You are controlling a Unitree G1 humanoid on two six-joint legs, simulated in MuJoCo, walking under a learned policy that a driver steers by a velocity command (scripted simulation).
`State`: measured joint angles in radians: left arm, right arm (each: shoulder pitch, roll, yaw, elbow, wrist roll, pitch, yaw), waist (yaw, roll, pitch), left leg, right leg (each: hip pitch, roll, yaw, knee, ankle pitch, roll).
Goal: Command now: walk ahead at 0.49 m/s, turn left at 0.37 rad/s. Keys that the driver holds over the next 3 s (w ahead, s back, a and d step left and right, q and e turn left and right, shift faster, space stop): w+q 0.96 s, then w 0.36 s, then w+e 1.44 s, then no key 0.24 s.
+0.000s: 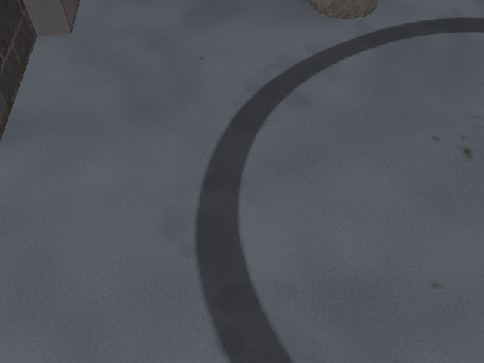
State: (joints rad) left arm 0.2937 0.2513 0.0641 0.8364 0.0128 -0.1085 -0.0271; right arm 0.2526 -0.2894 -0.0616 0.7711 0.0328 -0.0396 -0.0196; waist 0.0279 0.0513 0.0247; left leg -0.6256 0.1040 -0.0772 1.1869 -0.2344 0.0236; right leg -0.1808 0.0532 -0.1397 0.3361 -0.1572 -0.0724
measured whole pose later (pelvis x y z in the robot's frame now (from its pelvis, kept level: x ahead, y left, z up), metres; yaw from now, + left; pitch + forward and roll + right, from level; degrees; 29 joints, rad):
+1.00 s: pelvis +0.56 +0.13 +0.00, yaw +34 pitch +1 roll -2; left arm 0.21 0.26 0.06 0.74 0.01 -0.10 -0.01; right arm 0.30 -0.31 -0.06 0.67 0.03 -0.02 -0.01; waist 0.01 0.05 0.01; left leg -0.51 0.02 -0.08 1.21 -0.35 0.02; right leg -0.28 0.03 -0.06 0.44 -0.19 -0.03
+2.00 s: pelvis +1.02 +0.40 -0.01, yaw +19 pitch +2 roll +0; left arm 0.21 0.31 0.06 0.70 -0.01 -0.06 -0.05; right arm 0.26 -0.31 -0.03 0.74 0.01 -0.11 -0.02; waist -0.01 0.01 0.06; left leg -0.44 0.08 -0.05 1.27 -0.39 -0.03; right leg -0.39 0.11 0.01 0.56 -0.20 -0.09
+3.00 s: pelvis +1.52 +0.45 -0.01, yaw -13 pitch +1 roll +1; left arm 0.10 0.25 0.04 0.66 0.00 -0.02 -0.02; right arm 0.26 -0.30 -0.03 0.86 0.01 -0.06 0.00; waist -0.03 0.01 0.08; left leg -0.35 0.06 -0.02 1.19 -0.52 -0.05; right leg -0.42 0.06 -0.05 0.52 -0.13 -0.09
